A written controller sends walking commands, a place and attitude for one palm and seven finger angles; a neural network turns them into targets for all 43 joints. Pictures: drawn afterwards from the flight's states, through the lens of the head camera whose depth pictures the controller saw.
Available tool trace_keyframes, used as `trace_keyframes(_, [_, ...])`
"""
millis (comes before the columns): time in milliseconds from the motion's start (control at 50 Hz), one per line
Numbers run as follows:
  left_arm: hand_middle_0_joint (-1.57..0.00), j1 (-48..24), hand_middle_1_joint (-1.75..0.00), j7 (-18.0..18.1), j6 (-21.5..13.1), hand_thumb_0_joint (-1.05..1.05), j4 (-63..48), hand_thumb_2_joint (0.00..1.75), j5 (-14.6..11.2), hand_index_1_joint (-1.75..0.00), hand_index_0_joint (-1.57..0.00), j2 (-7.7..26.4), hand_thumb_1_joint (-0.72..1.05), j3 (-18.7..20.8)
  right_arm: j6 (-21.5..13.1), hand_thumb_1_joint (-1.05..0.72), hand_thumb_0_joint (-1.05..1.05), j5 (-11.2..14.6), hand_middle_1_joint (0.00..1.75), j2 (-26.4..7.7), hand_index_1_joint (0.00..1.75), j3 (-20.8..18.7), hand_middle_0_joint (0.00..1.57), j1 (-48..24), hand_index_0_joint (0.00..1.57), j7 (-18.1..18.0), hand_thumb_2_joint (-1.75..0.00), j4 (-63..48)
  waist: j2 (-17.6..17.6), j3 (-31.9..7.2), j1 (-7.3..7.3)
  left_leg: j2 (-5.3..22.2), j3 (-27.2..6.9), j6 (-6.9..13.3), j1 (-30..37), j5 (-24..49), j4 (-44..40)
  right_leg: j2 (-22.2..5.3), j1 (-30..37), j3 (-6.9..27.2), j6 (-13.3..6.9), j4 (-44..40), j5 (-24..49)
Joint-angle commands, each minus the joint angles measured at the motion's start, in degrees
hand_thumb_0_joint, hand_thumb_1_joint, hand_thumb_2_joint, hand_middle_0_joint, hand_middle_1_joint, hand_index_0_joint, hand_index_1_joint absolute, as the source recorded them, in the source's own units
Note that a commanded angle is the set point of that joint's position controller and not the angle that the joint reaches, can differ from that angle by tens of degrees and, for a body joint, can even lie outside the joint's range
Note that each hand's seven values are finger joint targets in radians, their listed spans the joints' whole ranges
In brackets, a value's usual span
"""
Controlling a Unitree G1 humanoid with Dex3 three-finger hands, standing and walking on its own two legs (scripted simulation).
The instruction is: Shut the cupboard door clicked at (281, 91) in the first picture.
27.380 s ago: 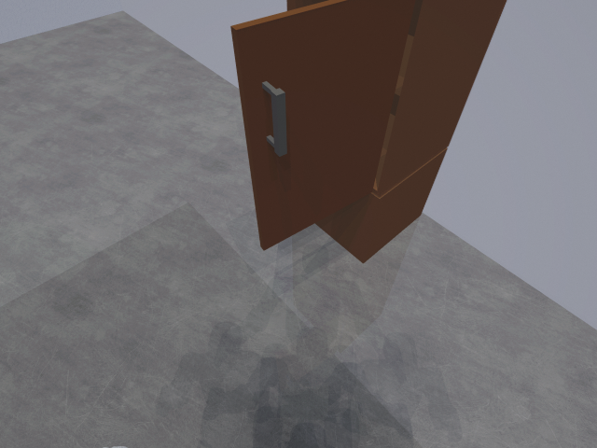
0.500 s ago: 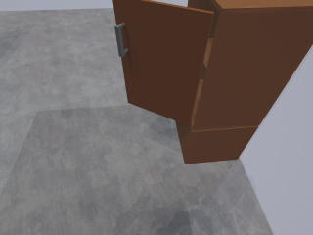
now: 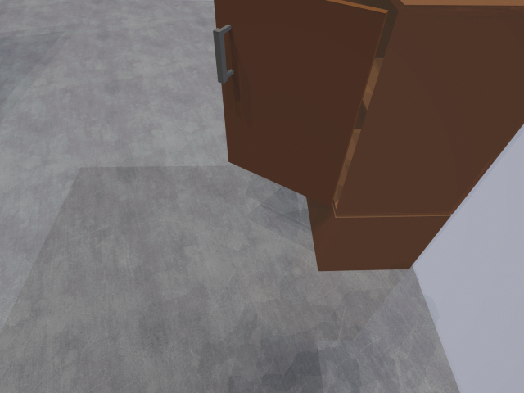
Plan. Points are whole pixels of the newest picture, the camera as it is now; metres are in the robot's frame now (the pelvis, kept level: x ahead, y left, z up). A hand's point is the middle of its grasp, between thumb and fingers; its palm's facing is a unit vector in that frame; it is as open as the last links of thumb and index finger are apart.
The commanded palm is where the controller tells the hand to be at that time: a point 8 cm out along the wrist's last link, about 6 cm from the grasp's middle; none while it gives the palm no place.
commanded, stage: walk to a spot facing it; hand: left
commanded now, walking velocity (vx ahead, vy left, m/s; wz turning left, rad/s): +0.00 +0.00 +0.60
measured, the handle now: (224, 54) +0.88 +0.13 +0.08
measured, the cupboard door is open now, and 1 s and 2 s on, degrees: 57 57 57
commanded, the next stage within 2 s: none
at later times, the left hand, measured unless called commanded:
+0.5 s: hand out of the picture +0.02 +0.26 -0.16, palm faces +0.29 -0.91 -0.29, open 7.4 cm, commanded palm none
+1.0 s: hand out of the picture -0.11 +0.22 -0.19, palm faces +0.61 -0.74 -0.27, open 7.4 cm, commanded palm none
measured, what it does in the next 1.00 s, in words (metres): steps on the spot, turning left: right foot, then left foot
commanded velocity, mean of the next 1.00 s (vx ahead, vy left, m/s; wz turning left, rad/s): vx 0.01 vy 0.00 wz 0.60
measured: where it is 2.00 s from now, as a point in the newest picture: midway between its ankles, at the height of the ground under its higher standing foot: outside the picture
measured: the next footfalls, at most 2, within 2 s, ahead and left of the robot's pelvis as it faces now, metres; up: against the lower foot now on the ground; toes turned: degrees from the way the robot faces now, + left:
right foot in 0.58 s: +0.05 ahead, -0.11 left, +0.00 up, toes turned +22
left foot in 0.90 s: -0.06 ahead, +0.14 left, +0.00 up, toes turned +39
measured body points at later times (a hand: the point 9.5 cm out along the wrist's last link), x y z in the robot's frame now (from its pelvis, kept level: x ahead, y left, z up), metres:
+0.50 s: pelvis -0.02 +0.02 +0.00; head +0.04 +0.04 +0.45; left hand +0.01 +0.31 -0.14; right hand +0.09 -0.21 -0.15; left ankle +0.01 +0.13 -0.74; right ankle +0.00 -0.13 -0.70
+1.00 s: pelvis -0.02 +0.01 -0.02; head +0.02 +0.05 +0.43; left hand -0.14 +0.25 -0.17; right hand +0.21 -0.14 -0.15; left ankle -0.09 +0.11 -0.74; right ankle +0.01 -0.12 -0.69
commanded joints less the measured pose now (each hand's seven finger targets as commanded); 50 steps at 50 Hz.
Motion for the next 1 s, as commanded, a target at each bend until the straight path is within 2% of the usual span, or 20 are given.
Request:
trace_keyframes(0, [-0.20, 4.08, -0.30, 1.18, -0.04, 0.00, -3.78, 0.90, 0.95, -0.30, -0.20, 10.63, 0.90, 2.92, 0.45, -0.90, 0.00, 0.19, 0.30, -5.37, 0.30, -2.20, 0.20, -1.10, 0.20, -0.41, -0.90, -6.11, -9.79, -0.15, 2.70, 2.03, -0.42, -0.68, -11.03, -15.22, 22.62, -23.37, 2.78, 11.81, -11.41, -5.36, 32.07])
trace_keyframes(100, [-0.20, 0.09, -0.30, 0.53, 0.13, 0.00, -7.08, 0.90, 0.53, -0.30, -0.20, 10.76, 0.90, 3.64, 0.23, -0.90, 0.00, 0.09, 0.30, -3.59, 0.30, -2.21, 0.20, 3.86, 0.20, 0.90, -0.90, -6.73, -3.93, -0.64, -1.24, 2.89, 3.06, -0.97, 0.20, 2.41, 1.36, -18.06, -3.48, 0.04, -3.22, 7.19, 26.03])
trace_keyframes(120, [-0.20, 1.37, -0.30, 0.31, 0.55, 0.00, -7.70, 0.90, 0.11, -0.30, -0.20, 9.27, 0.90, 3.47, -0.14, -0.90, 0.00, -0.43, 0.30, -6.20, 0.30, -2.56, 0.20, 6.88, 0.20, 0.89, -0.90, -6.43, 6.17, -1.71, -2.08, 6.11, -4.69, 1.13, 4.31, 14.78, -6.26, -13.21, -8.87, -3.05, 0.60, 16.08, 14.12])
trace_keyframes(140, [-0.20, 2.34, -0.30, 0.08, 1.07, 0.00, -9.25, 0.90, -0.35, -0.30, -0.20, 5.59, 0.90, 2.84, -0.34, -0.90, 0.00, -0.97, 0.30, -11.87, 0.30, -3.97, 0.20, 8.59, 0.20, 0.46, -0.90, -6.89, 21.88, -1.67, -2.22, 18.99, -24.93, 8.10, 6.32, 28.43, -13.18, -4.84, -19.82, -3.80, 5.08, 28.38, -17.86])
trace_keyframes(160, [-0.20, -1.21, -0.30, 0.28, 1.67, 0.00, -10.93, 0.90, 0.20, -0.30, -0.20, 6.25, 0.90, 2.65, 0.08, -0.90, 0.00, -1.18, 0.30, -13.76, 0.30, -4.53, 0.20, 10.23, 0.20, -0.09, -0.90, -6.48, 16.30, -2.91, -3.94, 22.18, -28.24, 12.22, 3.51, 20.77, -15.84, -3.92, -19.59, 3.61, 3.86, 36.30, -21.33])
trace_keyframes(180, [-0.20, -0.06, -0.30, 0.02, 1.67, 0.00, -11.44, 0.90, 0.39, -0.30, -0.20, 6.11, 0.90, 3.11, 0.18, -0.90, 0.00, -1.36, 0.30, -13.63, 0.30, -4.51, 0.20, 7.94, 0.20, 0.02, -0.90, -7.28, 10.55, -3.15, -2.16, 21.08, -25.02, 12.02, -0.70, 1.83, -17.75, -5.11, -18.01, 5.38, 2.89, 38.54, -17.36])
trace_keyframes(220, [-0.20, -2.10, -0.30, -0.30, 1.70, 0.00, -11.02, 0.90, 0.87, -0.30, -0.20, 6.49, 0.90, 3.52, -0.29, -0.90, 0.00, -1.37, 0.30, -11.40, 0.30, -4.00, 0.20, 3.66, 0.20, -0.43, -0.90, -9.57, 10.22, -0.89, -1.11, 16.52, -25.44, 9.38, -4.59, -5.84, -18.51, -5.06, -21.26, 6.85, 3.50, 40.20, -10.86])
trace_keyframes(340, [-0.20, -0.91, -0.30, -0.61, 0.57, 0.00, -12.02, 0.90, 0.44, -0.30, -0.20, 4.36, 0.90, 2.83, -0.98, -0.90, 0.00, -1.04, 0.30, -10.98, 0.30, -4.30, 0.20, 5.10, 0.20, -0.91, -0.90, -9.59, 4.28, -8.64, -1.08, 12.57, -20.70, 9.85, 8.17, 14.59, -12.92, -2.66, -21.86, 6.51, 5.00, 30.04, -8.31])
trace_keyframes(500, [-0.20, 5.72, -0.30, -0.05, 0.84, 0.00, -11.93, 0.90, 0.16, -0.30, -0.20, 6.76, 0.90, 3.31, 0.65, -0.90, 0.00, -0.63, 0.30, -10.78, 0.30, -5.21, 0.20, -0.45, 0.20, -0.12, -0.90, -12.08, 9.16, -6.76, 2.48, 5.95, -22.11, 5.97, -5.86, 5.62, -10.89, 1.01, -2.06, 4.83, 4.21, 4.05, -1.59])
trace_keyframes(520, [-0.20, 7.92, -0.30, 0.17, 0.58, 0.00, -11.55, 0.90, 0.38, -0.30, -0.20, 8.23, 0.90, 4.01, 0.81, -0.90, 0.00, -0.25, 0.30, -8.75, 0.30, -5.20, 0.20, -1.67, 0.20, 0.11, -0.90, -12.88, 4.68, -6.47, 3.66, 2.96, -19.57, 3.39, -12.42, -1.47, -8.51, -2.07, 4.36, 6.89, 3.13, -3.52, -0.47])
trace_keyframes(560, [-0.20, 4.17, -0.30, 0.82, 0.39, 0.00, -13.37, 0.90, 1.46, -0.30, -0.20, 15.08, 0.90, 4.76, 0.78, -0.90, 0.00, -0.12, 0.30, -5.42, 0.30, -5.23, 0.20, -2.13, 0.20, 0.52, -0.90, -14.16, -15.07, -2.09, 4.01, -6.80, -4.67, -2.47, -23.35, -16.29, 23.97, -27.87, -1.24, 32.34, -7.87, -16.76, -11.65])
trace_keyframes(600, [-0.20, -4.81, -0.30, 1.19, 0.18, 0.00, -15.65, 0.90, 1.08, -0.30, -0.20, 10.93, 0.90, 3.77, 1.57, -0.90, 0.00, -0.82, 0.30, -6.02, 0.30, -5.69, 0.20, 2.03, 0.20, 1.34, -0.90, -13.21, -7.32, -0.58, -1.72, -2.56, -5.80, -1.59, -18.54, -12.96, 37.63, -24.74, -11.40, 22.83, -8.37, -14.09, -7.78])
trace_keyframes(640, [-0.20, -5.38, -0.30, 0.91, -0.50, 0.00, -15.54, 0.90, 0.97, -0.30, -0.20, 8.49, 0.90, 3.13, 1.39, -0.90, 0.00, -0.57, 0.30, -5.66, 0.30, -5.00, 0.20, 1.57, 0.20, 2.03, -0.90, -12.43, -10.45, -0.12, -2.20, 0.25, -2.69, -2.69, -19.40, -8.72, 37.74, -18.38, -5.76, 11.84, -6.70, -7.31, 11.02])
trace_keyframes(800, [-0.20, 5.84, -0.30, 0.51, -0.63, 0.00, -12.23, 0.90, 1.24, -0.30, -0.20, 12.40, 0.90, 4.76, 0.22, -0.90, 0.00, 0.28, 0.30, -3.64, 0.30, -3.06, 0.20, -5.36, 0.20, 2.47, -0.90, -15.50, -13.14, -4.45, 3.45, -0.40, 5.67, -2.34, -10.73, -8.68, 7.53, -19.40, 7.33, 3.32, -3.82, 4.65, 38.78])
trace_keyframes(840, [-0.20, 5.07, -0.30, 0.24, -0.39, 0.00, -12.43, 0.90, 0.66, -0.30, -0.20, 12.48, 0.90, 4.81, -0.02, -0.90, 0.00, 0.01, 0.30, -5.22, 0.30, -3.40, 0.20, -1.60, 0.20, 2.27, -0.90, -14.45, -11.16, -5.55, 1.12, -0.95, 5.73, -1.72, -1.41, 1.04, -2.08, -18.40, 2.32, 0.13, -0.74, 10.00, 34.70])
trace_keyframes(860, [-0.20, 5.23, -0.30, 0.08, -0.14, 0.00, -13.15, 0.90, 0.23, -0.30, -0.20, 10.90, 0.90, 4.62, -0.53, -0.90, 0.00, -0.27, 0.30, -8.57, 0.30, -4.15, 0.20, 2.06, 0.20, 2.15, -0.90, -13.57, -2.91, -8.84, -0.92, 3.34, 0.24, -0.19, 9.02, 15.04, -7.13, -16.24, -5.08, -2.38, 2.12, 18.28, 25.17])
trace_keyframes(880, [-0.20, 4.76, -0.30, -0.36, 0.12, 0.00, -15.36, 0.90, -0.16, -0.30, -0.20, 6.41, 0.90, 3.56, -0.86, -0.90, 0.00, -0.74, 0.30, -15.12, 0.30, -5.78, 0.20, 5.47, 0.20, 1.58, -0.90, -13.02, 16.15, -10.84, -2.73, 18.85, -20.13, 7.25, 18.07, 38.24, -7.60, -7.91, -21.07, -4.31, 6.32, 30.26, -10.66])
trace_keyframes(900, [-0.20, -0.83, -0.30, -0.08, 0.71, 0.00, -17.52, 0.90, 0.32, -0.30, -0.20, 6.00, 0.90, 2.33, -0.29, -0.90, 0.00, -0.42, 0.30, -16.63, 0.30, -6.10, 0.20, 9.36, 0.20, 1.03, -0.90, -11.64, 14.90, -10.28, -4.94, 23.04, -22.83, 12.58, 17.17, 46.67, -8.13, -6.59, -24.56, 1.58, 5.86, 37.22, -22.63])
trace_keyframes(920, [-0.20, -1.47, -0.30, -0.03, 0.89, 0.00, -18.44, 0.90, 0.39, -0.30, -0.20, 6.42, 0.90, 2.86, -0.12, -0.90, 0.00, -0.99, 0.30, -15.98, 0.30, -5.66, 0.20, 8.78, 0.20, 0.66, -0.90, -11.68, 9.43, -8.99, -4.30, 22.82, -19.75, 13.59, 12.88, 35.02, -8.61, -7.52, -23.44, 4.31, 5.10, 39.46, -20.05])
trace_keyframes(980, [-0.20, -2.63, -0.30, -0.49, 1.38, 0.00, -16.53, 0.90, 0.40, -0.30, -0.20, 6.80, 0.90, 3.45, -0.43, -0.90, 0.00, -1.16, 0.30, -12.16, 0.30, -4.51, 0.20, 0.66, 0.20, -0.37, -0.90, -13.77, 13.15, -4.07, -1.82, 14.46, -15.71, 9.58, 5.55, 25.19, -9.88, -6.69, -23.78, 5.86, 5.41, 38.47, -11.77])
